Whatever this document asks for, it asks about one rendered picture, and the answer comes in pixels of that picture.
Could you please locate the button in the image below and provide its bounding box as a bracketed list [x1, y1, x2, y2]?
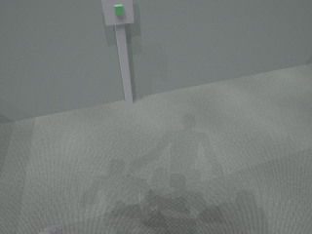
[114, 4, 124, 16]

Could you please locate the panel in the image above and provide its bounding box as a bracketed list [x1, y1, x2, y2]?
[101, 0, 135, 105]

